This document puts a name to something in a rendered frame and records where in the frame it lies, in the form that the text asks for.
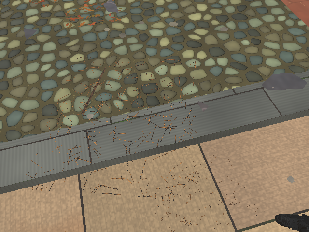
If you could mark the right robot hand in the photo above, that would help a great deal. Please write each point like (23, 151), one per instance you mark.
(296, 222)

